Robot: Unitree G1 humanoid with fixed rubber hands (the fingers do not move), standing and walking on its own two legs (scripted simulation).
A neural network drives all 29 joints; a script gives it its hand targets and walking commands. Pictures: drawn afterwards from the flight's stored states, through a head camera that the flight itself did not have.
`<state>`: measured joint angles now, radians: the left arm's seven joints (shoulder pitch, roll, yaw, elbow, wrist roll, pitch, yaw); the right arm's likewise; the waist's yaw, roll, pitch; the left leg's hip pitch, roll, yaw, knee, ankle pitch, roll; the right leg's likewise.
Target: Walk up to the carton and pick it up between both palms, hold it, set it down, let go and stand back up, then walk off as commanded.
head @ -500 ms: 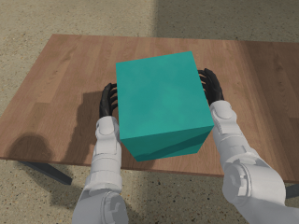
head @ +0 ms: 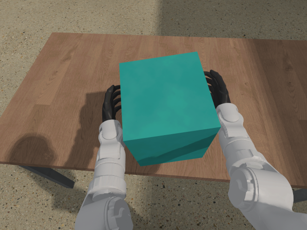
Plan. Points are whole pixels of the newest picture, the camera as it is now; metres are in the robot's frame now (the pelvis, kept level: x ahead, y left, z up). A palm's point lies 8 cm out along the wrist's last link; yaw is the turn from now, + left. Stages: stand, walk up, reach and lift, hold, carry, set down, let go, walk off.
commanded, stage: set down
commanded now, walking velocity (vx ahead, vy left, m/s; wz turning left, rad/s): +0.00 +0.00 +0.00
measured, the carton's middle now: (165, 115) +0.41 +0.03 +0.00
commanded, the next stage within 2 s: none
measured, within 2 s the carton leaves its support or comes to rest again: rests again in 0.28 s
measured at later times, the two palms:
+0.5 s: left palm (114, 116) +0.39 +0.17 +0.02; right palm (219, 100) +0.45 -0.12 +0.04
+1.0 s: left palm (118, 129) +0.37 +0.16 -0.02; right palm (219, 104) +0.45 -0.12 +0.02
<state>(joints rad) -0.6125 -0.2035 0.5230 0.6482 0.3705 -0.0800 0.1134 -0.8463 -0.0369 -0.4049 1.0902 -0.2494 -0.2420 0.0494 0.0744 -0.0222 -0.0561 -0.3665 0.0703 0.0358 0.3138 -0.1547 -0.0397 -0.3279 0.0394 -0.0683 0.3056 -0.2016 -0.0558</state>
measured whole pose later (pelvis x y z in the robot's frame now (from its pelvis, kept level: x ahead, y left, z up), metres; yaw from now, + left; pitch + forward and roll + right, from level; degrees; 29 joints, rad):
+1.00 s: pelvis +0.00 +0.00 +0.00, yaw +0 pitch +20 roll +0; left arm -0.63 -0.17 0.52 0.90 0.36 -0.26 0.18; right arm -0.90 -0.13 -0.18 1.21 -0.05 -0.35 -0.01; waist 0.08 -0.01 -0.10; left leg -0.52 0.07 0.05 0.32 -0.14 -0.04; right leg -0.50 0.04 -0.06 0.34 -0.19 -0.06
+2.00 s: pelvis -0.07 -0.01 -0.01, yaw -1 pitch +12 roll +1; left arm -0.54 -0.05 0.29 0.96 0.11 -0.30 0.20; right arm -0.79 -0.30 0.18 1.39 0.34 -0.40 0.07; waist 0.13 -0.02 -0.11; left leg -0.51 0.09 0.05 0.43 -0.13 -0.05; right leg -0.51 0.05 -0.06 0.49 -0.19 -0.08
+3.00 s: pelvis -0.05 +0.01 -0.01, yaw -1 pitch +1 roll +0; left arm 0.10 -0.04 0.03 0.27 0.08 -0.09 0.23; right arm -0.11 -0.37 0.12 0.98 0.36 -0.46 0.24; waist 0.11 -0.04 -0.03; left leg -0.27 0.08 0.05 0.44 -0.19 -0.05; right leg -0.24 0.04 -0.06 0.44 -0.22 -0.06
